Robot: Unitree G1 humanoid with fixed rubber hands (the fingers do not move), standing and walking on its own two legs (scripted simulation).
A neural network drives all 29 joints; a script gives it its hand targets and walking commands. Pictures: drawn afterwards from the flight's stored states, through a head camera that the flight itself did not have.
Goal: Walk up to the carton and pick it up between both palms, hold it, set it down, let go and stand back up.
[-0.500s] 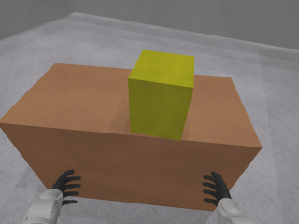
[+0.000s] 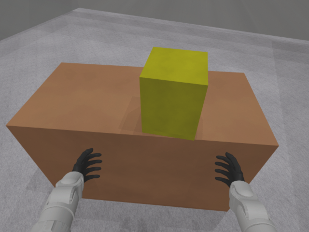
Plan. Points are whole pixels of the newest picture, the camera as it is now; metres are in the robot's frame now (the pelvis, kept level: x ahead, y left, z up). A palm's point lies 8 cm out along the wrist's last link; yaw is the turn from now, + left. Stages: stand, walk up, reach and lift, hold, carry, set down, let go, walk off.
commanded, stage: reach and lift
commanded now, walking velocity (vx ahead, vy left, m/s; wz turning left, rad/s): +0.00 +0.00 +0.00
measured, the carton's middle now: (173, 93) +0.59 -0.04 +0.04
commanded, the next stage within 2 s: none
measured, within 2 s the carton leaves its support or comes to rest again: neither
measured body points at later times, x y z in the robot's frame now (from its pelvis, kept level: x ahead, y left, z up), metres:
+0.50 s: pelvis +0.09 +0.04 +0.02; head +0.09 +0.05 +0.47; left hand +0.38 +0.22 -0.01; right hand +0.37 -0.21 +0.01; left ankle +0.10 +0.13 -0.72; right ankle +0.08 -0.09 -0.72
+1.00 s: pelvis +0.15 +0.02 +0.02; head +0.17 +0.03 +0.47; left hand +0.45 +0.20 +0.05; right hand +0.43 -0.22 +0.05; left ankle +0.10 +0.13 -0.72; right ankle +0.08 -0.09 -0.72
